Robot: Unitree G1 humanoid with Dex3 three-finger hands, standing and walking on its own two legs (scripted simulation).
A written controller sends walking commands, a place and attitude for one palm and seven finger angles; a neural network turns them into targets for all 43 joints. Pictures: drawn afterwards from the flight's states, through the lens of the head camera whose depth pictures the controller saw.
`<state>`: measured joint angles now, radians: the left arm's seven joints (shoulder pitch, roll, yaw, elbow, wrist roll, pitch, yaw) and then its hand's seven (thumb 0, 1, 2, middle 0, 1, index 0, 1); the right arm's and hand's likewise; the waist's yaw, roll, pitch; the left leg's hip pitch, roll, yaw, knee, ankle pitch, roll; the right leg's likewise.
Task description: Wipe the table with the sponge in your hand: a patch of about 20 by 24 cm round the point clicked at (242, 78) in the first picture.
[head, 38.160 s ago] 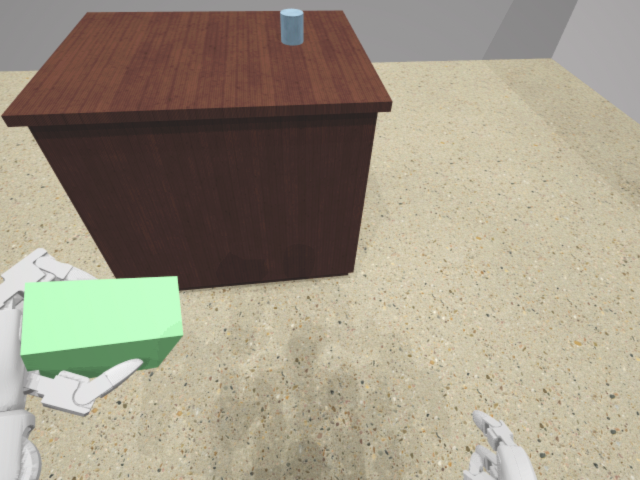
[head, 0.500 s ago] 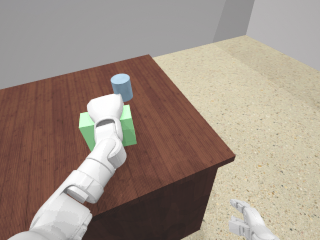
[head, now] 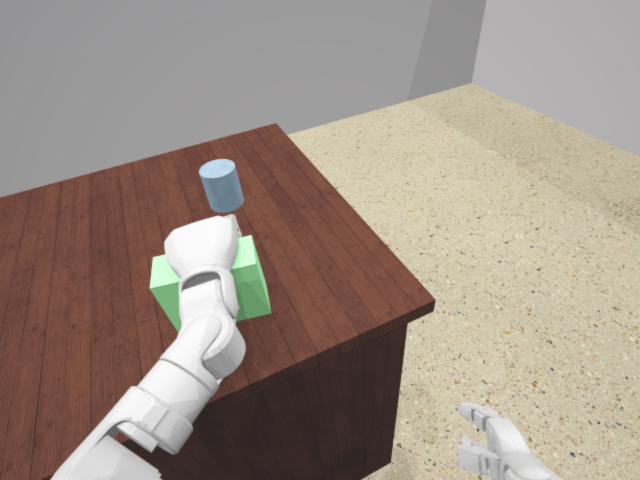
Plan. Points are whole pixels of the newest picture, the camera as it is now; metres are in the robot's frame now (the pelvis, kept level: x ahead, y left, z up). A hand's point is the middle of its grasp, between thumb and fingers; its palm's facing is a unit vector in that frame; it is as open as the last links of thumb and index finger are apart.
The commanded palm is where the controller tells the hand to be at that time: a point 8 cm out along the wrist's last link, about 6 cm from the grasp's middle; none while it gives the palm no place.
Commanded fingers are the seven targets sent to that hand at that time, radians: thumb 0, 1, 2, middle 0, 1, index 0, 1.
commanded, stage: wipe back along the third lane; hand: left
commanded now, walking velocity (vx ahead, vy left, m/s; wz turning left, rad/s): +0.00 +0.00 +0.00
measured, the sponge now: (218, 294) +0.35 +0.19 +0.07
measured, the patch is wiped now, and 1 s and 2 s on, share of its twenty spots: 1.00 1.00 1.00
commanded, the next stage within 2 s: slide back across to the middle lane in 0.48 s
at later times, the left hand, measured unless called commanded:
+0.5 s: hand (221, 303) +0.30 +0.16 +0.11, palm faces +0.11 -0.09 -0.99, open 9.9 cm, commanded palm +0.25 +0.15 +0.14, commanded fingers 0.00 0.10 1.30 -1.20 -1.60 -1.20 -1.60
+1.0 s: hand (203, 314) +0.27 +0.17 +0.12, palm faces +0.13 -0.17 -0.98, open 9.9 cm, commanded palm +0.23 +0.19 +0.17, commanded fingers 0.00 0.10 1.30 -1.20 -1.60 -1.20 -1.60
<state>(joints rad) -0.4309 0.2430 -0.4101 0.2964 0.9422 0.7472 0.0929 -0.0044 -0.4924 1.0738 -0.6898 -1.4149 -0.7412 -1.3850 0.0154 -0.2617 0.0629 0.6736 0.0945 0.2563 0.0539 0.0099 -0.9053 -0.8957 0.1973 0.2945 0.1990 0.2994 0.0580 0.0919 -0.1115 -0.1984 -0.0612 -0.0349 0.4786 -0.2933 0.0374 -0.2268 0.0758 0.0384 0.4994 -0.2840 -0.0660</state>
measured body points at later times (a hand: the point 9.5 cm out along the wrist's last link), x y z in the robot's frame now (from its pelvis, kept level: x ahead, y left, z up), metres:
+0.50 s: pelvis -0.02 -0.04 +0.00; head -0.06 -0.10 +0.44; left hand +0.29 +0.16 +0.16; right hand +0.22 -0.25 -0.08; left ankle -0.03 +0.10 -0.74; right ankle -0.02 -0.08 -0.74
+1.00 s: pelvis -0.01 -0.05 +0.00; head -0.05 -0.11 +0.44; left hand +0.26 +0.18 +0.17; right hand +0.23 -0.27 -0.08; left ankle -0.03 +0.10 -0.73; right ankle -0.02 -0.08 -0.74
